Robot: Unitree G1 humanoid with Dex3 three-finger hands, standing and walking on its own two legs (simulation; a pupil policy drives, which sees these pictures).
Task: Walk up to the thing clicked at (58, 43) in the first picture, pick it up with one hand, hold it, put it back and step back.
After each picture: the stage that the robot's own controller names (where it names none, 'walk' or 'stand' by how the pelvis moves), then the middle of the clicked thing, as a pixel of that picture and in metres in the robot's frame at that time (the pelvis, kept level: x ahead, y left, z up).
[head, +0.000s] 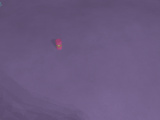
stand; (58, 44) +1.39 +0.27 -0.72
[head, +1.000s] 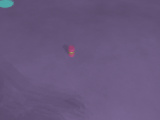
walk; (71, 51) +1.28 +0.10 -0.70
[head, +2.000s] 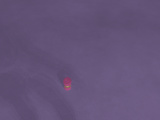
walk; (67, 83) +0.77 +0.10 -0.70
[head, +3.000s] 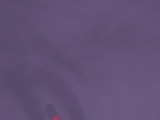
walk; out of the picture +0.47 +0.20 -0.71
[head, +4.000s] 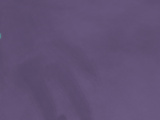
stand; out of the picture +0.36 +0.15 -0.70
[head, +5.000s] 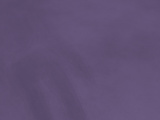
stand; out of the picture +0.31 +0.15 -0.72
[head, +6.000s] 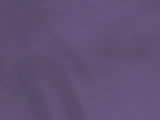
stand; out of the picture +0.33 +0.15 -0.73
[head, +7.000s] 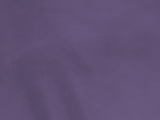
stand; out of the picture +0.32 +0.16 -0.73
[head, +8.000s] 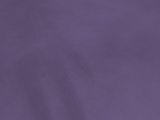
stand; out of the picture +0.31 +0.16 -0.73
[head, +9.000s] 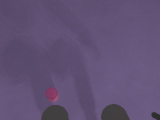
go down; (52, 95) +0.37 +0.16 -0.50
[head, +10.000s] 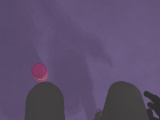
go down; (40, 73) +0.41 +0.19 -0.32
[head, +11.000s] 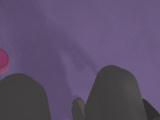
close in; out of the picture +0.39 +0.23 -0.24
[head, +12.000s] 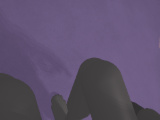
close; out of the picture +0.39 +0.24 -0.22
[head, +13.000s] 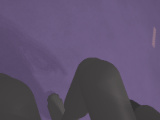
close; out of the picture +0.39 +0.25 -0.22
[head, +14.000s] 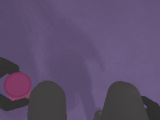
lift; (19, 89) +0.29 +0.23 -0.07
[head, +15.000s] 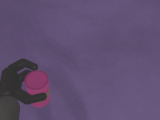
hold; (38, 89) +0.32 +0.15 +0.06
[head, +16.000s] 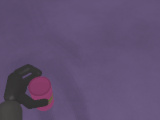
hold; (42, 94) +0.31 +0.15 +0.01
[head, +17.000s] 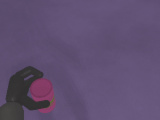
hold; (44, 96) +0.31 +0.15 +0.02
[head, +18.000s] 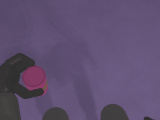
crouch; (36, 82) +0.35 +0.16 -0.06
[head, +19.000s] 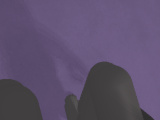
lower; out of the picture +0.39 +0.25 -0.21
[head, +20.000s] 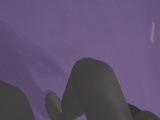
lower; out of the picture +0.41 +0.27 -0.23
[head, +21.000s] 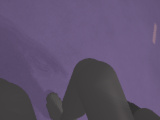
lower; out of the picture +0.41 +0.27 -0.23
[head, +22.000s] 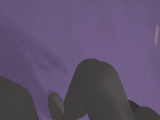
lower; out of the picture +0.40 +0.27 -0.23
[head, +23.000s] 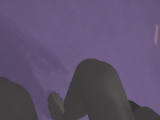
lower; out of the picture +0.40 +0.27 -0.22
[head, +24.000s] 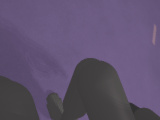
open; out of the picture +0.39 +0.26 -0.23
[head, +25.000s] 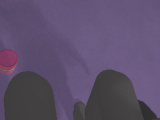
stand; (7, 62) +0.40 +0.23 -0.26
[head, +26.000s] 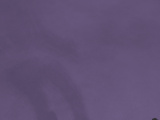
stand; out of the picture +0.34 +0.15 -0.63
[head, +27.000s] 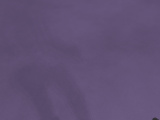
stand; out of the picture +0.35 +0.17 -0.67
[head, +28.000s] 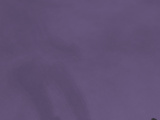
stand; out of the picture +0.34 +0.15 -0.67
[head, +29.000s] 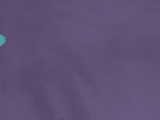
stand; out of the picture +0.38 +0.15 -0.72
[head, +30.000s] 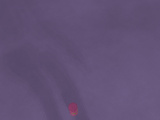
walk; (73, 109) +0.45 +0.09 -0.70
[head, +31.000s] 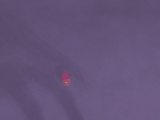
walk; (66, 79) +0.71 +0.11 -0.69
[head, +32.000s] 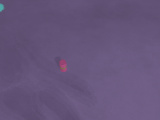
stand; (63, 65) +0.99 +0.20 -0.70
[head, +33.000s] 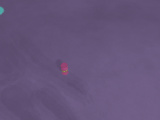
stand; (64, 68) +0.97 +0.18 -0.72
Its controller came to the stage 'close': yes
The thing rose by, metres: 0.72
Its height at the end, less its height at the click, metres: +0.00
